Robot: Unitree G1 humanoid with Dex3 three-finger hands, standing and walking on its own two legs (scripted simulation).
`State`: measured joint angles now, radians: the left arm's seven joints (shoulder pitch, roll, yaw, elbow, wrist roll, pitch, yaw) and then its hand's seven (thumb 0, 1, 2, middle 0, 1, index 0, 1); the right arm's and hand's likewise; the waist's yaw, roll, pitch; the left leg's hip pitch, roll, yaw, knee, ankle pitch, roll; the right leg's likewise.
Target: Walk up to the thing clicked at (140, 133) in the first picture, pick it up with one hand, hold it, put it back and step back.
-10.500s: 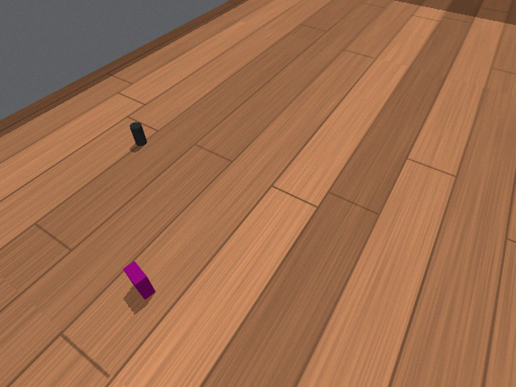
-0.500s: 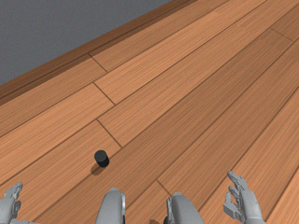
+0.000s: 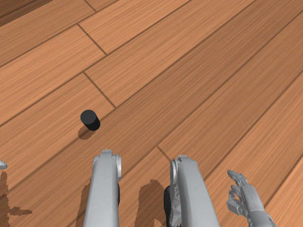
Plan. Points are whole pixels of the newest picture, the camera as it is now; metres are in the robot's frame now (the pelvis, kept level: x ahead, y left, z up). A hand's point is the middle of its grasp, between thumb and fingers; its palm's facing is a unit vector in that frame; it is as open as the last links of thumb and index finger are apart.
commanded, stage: go down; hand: left
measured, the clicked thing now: (91, 120) +0.46 +0.26 -0.44
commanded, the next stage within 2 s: approach in 1.44 s
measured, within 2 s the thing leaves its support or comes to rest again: neither
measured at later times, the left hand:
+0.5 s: hand out of the picture +0.34 +0.41 -0.08, palm faces +0.25 -0.96 -0.13, open 17.1 cm
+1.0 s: hand out of the picture +0.36 +0.42 -0.11, palm faces +0.25 -0.96 -0.10, open 17.2 cm
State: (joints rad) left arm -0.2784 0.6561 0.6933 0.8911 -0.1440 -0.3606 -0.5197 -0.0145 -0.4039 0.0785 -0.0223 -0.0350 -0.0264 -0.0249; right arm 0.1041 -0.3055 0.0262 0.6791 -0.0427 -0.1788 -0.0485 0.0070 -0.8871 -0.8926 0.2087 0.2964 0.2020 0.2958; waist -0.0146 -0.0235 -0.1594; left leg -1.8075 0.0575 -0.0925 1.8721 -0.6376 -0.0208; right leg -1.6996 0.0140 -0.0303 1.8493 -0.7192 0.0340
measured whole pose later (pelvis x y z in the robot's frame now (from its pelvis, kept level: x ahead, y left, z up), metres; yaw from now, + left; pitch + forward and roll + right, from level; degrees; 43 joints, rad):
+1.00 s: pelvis -0.03 +0.00 -0.12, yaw -4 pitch +30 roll -8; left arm -0.58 0.94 0.89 1.11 -0.18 -0.38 -0.70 -0.02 -0.48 0.09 -0.02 -0.11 -0.05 -0.08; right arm 0.09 -0.35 0.12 0.72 -0.07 -0.15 -0.02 0.00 -0.89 -0.89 0.21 0.30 0.20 0.30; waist -0.06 -0.05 -0.06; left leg -2.17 0.06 -0.17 2.27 -0.65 -0.03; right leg -2.04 0.05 -0.07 2.23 -0.73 0.04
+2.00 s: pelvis -0.03 +0.01 -0.18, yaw -9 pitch +23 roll -11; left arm -0.62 0.95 0.85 1.35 -0.20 -0.67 -0.62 -0.02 -0.59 0.04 -0.06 -0.12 -0.08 -0.10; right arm -0.05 -0.36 0.28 0.64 -0.18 -0.10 0.03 0.00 -0.89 -0.89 0.21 0.30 0.20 0.30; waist -0.14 -0.18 0.10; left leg -2.25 0.05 -0.27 2.49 -0.67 -0.03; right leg -2.09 0.10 -0.12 2.39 -0.73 0.05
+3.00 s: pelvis -0.04 +0.03 -0.22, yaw -15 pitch +9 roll -18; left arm -0.60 0.90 0.65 1.49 -0.10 -1.08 -0.05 -0.02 -0.50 0.22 -0.12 -0.19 -0.14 -0.17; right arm -0.17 -0.38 0.54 0.52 -0.38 0.05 0.12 0.00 -0.89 -0.89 0.21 0.30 0.20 0.30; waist -0.23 -0.31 0.31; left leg -2.21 0.06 -0.44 2.69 -0.70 -0.01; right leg -2.01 0.16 -0.24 2.45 -0.68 0.07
